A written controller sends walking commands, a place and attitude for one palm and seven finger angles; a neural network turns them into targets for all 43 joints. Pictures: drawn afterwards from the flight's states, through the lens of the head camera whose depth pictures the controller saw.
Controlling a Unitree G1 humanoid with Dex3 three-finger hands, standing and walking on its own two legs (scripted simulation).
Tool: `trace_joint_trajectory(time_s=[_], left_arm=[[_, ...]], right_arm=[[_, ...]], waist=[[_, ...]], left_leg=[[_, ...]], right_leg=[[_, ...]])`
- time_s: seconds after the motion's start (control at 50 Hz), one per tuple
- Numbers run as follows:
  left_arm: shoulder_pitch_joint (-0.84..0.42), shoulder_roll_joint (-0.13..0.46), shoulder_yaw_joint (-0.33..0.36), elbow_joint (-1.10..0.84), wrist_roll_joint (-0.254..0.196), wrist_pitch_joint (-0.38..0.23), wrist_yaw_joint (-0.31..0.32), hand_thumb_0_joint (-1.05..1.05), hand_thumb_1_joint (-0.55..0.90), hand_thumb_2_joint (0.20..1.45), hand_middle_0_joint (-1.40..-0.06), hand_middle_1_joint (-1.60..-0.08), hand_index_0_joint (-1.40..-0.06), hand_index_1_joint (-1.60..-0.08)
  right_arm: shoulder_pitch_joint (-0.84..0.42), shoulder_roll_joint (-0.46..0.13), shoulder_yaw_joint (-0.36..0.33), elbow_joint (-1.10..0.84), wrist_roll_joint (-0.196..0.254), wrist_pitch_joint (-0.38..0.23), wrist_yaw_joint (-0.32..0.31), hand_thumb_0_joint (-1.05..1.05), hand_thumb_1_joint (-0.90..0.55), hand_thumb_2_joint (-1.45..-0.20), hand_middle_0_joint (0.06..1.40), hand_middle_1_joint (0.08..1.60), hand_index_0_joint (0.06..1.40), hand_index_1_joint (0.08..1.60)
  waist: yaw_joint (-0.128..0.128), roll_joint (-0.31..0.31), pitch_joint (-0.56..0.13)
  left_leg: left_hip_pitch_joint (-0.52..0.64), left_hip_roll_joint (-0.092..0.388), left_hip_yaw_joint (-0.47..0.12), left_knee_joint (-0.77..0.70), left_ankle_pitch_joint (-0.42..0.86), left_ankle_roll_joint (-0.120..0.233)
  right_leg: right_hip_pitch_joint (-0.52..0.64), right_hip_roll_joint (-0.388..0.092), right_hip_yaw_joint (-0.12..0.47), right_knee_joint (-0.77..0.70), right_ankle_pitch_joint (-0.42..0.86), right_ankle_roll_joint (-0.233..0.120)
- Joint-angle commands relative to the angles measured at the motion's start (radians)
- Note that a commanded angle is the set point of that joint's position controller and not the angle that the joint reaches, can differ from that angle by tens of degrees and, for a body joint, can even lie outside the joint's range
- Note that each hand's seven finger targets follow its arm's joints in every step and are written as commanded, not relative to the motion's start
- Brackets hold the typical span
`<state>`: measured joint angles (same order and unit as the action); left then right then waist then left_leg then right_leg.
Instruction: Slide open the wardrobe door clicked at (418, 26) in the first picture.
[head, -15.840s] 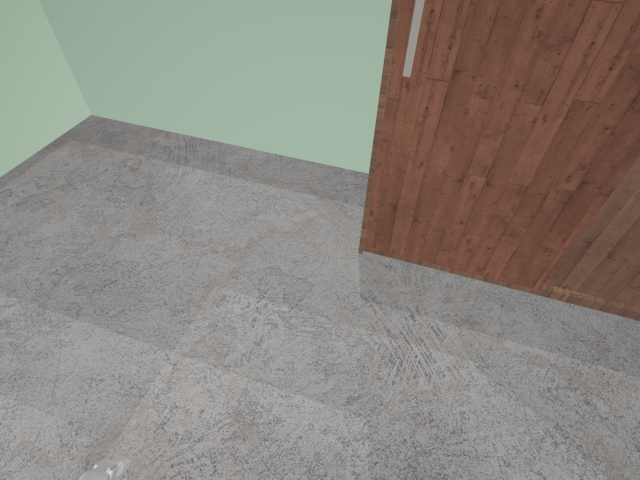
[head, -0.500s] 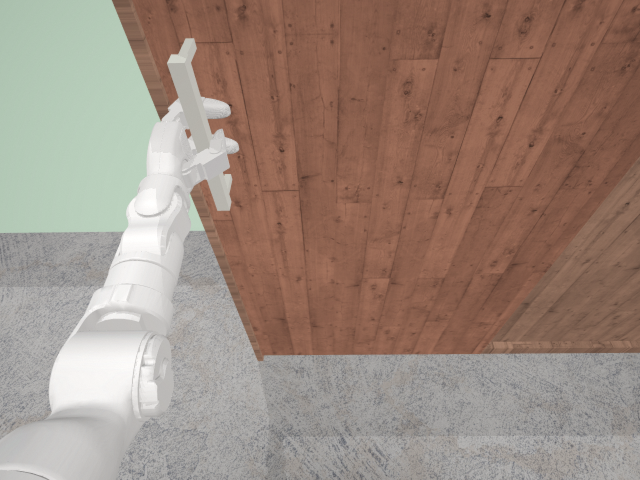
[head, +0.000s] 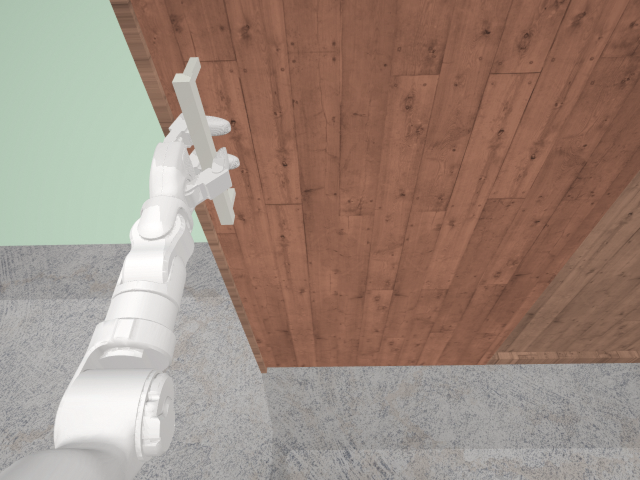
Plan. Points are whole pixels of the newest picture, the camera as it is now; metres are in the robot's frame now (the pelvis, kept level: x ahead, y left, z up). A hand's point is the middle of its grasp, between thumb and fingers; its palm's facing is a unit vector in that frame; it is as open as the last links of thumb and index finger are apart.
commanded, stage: grip the handle and tug to test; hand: left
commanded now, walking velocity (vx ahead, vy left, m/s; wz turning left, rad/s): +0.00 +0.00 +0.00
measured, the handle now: (212, 151) +0.50 +0.15 +0.15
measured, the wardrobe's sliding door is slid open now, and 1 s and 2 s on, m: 0.00 0.00 0.05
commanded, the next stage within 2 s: tug the door sideways, standing still in 0.04 s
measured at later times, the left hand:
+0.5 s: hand (223, 173) +0.45 +0.12 +0.16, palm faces +0.06 -1.00 -0.02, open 5.6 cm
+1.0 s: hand (226, 175) +0.45 +0.12 +0.16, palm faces +0.07 -1.00 -0.06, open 5.8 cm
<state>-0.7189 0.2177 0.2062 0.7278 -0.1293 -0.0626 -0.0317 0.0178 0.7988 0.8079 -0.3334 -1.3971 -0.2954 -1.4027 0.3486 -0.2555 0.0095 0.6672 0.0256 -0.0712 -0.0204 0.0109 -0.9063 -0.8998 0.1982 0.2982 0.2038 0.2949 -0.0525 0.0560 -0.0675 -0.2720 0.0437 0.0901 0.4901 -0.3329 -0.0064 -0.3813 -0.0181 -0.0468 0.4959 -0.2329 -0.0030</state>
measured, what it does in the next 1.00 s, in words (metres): stands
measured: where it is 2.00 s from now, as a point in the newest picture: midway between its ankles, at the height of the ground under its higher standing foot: outside the picture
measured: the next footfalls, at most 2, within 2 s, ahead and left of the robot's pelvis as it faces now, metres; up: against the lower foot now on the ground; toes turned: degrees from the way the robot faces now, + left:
left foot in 1.70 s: +0.03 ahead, +0.06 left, +0.00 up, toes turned +17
right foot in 1.96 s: +0.20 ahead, -0.29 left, +0.00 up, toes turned +6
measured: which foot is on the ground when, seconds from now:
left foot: down 0.00-1.00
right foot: down 0.00-1.00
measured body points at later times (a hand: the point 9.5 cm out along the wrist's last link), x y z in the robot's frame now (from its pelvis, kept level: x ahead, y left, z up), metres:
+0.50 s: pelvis +0.00 +0.00 +0.00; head +0.03 -0.01 +0.45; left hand +0.44 +0.17 +0.16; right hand +0.12 -0.24 -0.12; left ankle -0.06 +0.12 -0.74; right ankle +0.00 -0.12 -0.74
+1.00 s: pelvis -0.02 +0.00 -0.01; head +0.02 -0.01 +0.44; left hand +0.44 +0.17 +0.16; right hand +0.06 -0.24 -0.14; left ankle -0.06 +0.12 -0.74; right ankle +0.00 -0.12 -0.74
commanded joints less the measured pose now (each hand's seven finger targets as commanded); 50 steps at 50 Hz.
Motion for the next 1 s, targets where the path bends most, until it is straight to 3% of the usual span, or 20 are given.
trace_joint_trajectory(time_s=[0.0,0.04,0.12,0.14,0.18,0.22,0.28,0.38,0.5,0.64,0.66,0.78,0.82,0.98], left_arm=[[-0.287,0.064,-0.036,-0.407,-0.011,-0.063,-0.054,0.0,0.9,0.9,-0.45,-1.4,-0.45,-1.4],[-0.266,0.084,-0.021,-0.411,-0.014,-0.041,-0.053,0.0,0.9,0.9,-0.45,-1.4,-0.45,-1.4],[-0.269,0.068,-0.036,-0.448,-0.007,0.006,-0.053,0.0,0.9,0.9,-0.45,-1.4,-0.45,-1.4],[-0.314,0.123,-0.002,-0.41,0.0,0.015,-0.045,0.0,0.9,0.9,-0.45,-1.4,-0.45,-1.4],[-0.448,0.12,-0.023,-0.374,0.01,0.035,-0.034,0.0,0.9,0.9,-0.45,-1.4,-0.45,-1.4],[-0.506,0.093,-0.046,-0.322,0.017,0.05,-0.028,0.0,0.9,0.9,-0.45,-1.4,-0.45,-1.4],[-0.528,0.03,-0.08,-0.283,0.007,0.055,-0.022,0.0,0.9,0.9,-0.45,-1.4,-0.45,-1.4],[-0.577,-0.054,-0.152,-0.218,0.007,0.019,-0.017,0.0,0.9,0.9,-0.45,-1.4,-0.45,-1.4],[-0.678,-0.124,-0.221,-0.176,0.011,-0.04,-0.016,0.0,0.9,0.9,-0.45,-1.4,-0.45,-1.4],[-0.734,-0.218,-0.293,-0.121,0.002,-0.082,-0.007,0.0,0.9,0.9,-0.45,-1.4,-0.45,-1.4],[-0.744,-0.23,-0.301,-0.12,-0.001,-0.085,-0.006,0.0,0.9,0.9,-0.45,-1.4,-0.45,-1.4],[-0.766,-0.222,-0.299,-0.089,0.0,-0.106,-0.003,0.0,0.9,0.9,-0.45,-1.4,-0.45,-1.4],[-0.757,-0.229,-0.297,-0.058,-0.004,-0.105,-0.006,0.0,0.9,0.9,-0.45,-1.4,-0.45,-1.4],[-0.777,-0.221,-0.296,-0.057,-0.002,-0.125,-0.008,0.0,0.9,0.9,-0.45,-1.4,-0.45,-1.4]], right_arm=[[-0.034,-0.114,-0.051,-0.136,-0.001,-0.043,0.0,0.0,-0.9,-0.9,0.2,0.3,0.2,0.3],[-0.038,-0.121,-0.051,-0.139,-0.001,-0.037,-0.005,0.0,-0.9,-0.9,0.2,0.3,0.2,0.3],[-0.07,-0.111,-0.043,-0.144,0.003,-0.027,-0.013,0.0,-0.9,-0.9,0.2,0.3,0.2,0.3],[-0.061,-0.121,-0.043,-0.134,0.001,-0.018,-0.021,0.0,-0.9,-0.9,0.2,0.3,0.2,0.3],[-0.053,-0.116,-0.037,-0.12,0.0,-0.007,-0.029,0.0,-0.9,-0.9,0.2,0.3,0.2,0.3],[-0.043,-0.11,-0.038,-0.107,-0.002,0.001,-0.036,0.0,-0.9,-0.9,0.2,0.3,0.2,0.3],[-0.035,-0.104,-0.036,-0.1,-0.006,0.0,-0.034,0.0,-0.9,-0.9,0.2,0.3,0.2,0.3],[-0.032,-0.102,-0.035,-0.091,-0.01,-0.007,-0.028,0.0,-0.9,-0.9,0.2,0.3,0.2,0.3],[-0.025,-0.101,-0.034,-0.076,-0.012,-0.031,-0.019,0.0,-0.9,-0.9,0.2,0.3,0.2,0.3],[0.003,-0.107,-0.037,-0.045,-0.013,-0.07,-0.011,0.0,-0.9,-0.9,0.2,0.3,0.2,0.3],[0.005,-0.106,-0.036,-0.04,-0.013,-0.078,-0.009,0.0,-0.9,-0.9,0.2,0.3,0.2,0.3],[0.036,-0.113,-0.039,-0.011,-0.019,-0.106,-0.001,0.0,-0.9,-0.9,0.2,0.3,0.2,0.3],[0.035,-0.112,-0.037,-0.008,-0.017,-0.113,-0.002,0.0,-0.9,-0.9,0.2,0.3,0.2,0.3],[0.042,-0.111,-0.036,0.001,-0.018,-0.133,0.003,0.0,-0.9,-0.9,0.2,0.3,0.2,0.3]], waist=[[0.053,-0.03,-0.45],[0.048,-0.103,-0.42],[0.043,-0.043,-0.372],[0.031,-0.071,-0.349],[-0.004,-0.064,-0.31],[-0.021,-0.054,-0.308],[-0.021,-0.026,-0.35],[-0.039,-0.071,-0.368],[-0.057,-0.027,-0.38],[-0.079,-0.039,-0.359],[-0.079,-0.013,-0.362],[-0.08,-0.048,-0.373],[-0.081,-0.058,-0.347],[-0.078,-0.028,-0.348]], left_leg=[[0.159,-0.01,-0.041,0.014,0.759,0.018],[0.126,-0.013,-0.039,-0.001,0.713,0.024],[0.149,-0.017,-0.035,-0.011,0.681,0.023],[0.137,-0.02,-0.038,-0.01,0.653,0.025],[0.129,-0.024,-0.046,-0.009,0.628,0.027],[0.134,-0.028,-0.048,0.001,0.628,0.028],[0.159,-0.032,-0.058,0.021,0.683,0.022],[0.148,-0.035,-0.074,0.027,0.616,0.02],[0.169,-0.033,-0.092,0.037,0.569,0.014],[0.179,-0.021,-0.122,0.037,0.511,0.001],[0.186,-0.021,-0.122,0.041,0.512,0.0],[0.172,-0.023,-0.13,0.045,0.508,-0.005],[0.145,-0.027,-0.121,0.044,0.468,0.0],[0.15,-0.028,-0.124,0.054,0.492,-0.005]], right_leg=[[0.331,0.017,-0.002,0.038,0.647,-0.028],[0.362,0.015,-0.006,0.03,0.664,-0.027],[0.331,0.016,-0.004,0.013,0.626,-0.026],[0.331,0.015,-0.005,0.009,0.618,-0.027],[0.293,0.019,-0.005,0.004,0.604,-0.024],[0.264,0.019,-0.007,0.006,0.597,-0.021],[0.251,0.017,-0.011,0.02,0.609,-0.023],[0.218,0.019,-0.019,0.029,0.547,-0.021],[0.153,0.022,-0.02,0.038,0.457,-0.025],[0.077,0.026,-0.03,0.041,0.347,-0.023],[0.063,0.027,-0.028,0.043,0.342,-0.024],[0.059,0.031,-0.032,0.053,0.339,-0.024],[0.057,0.031,-0.03,0.051,0.336,-0.024],[0.047,0.029,-0.029,0.062,0.339,-0.024]])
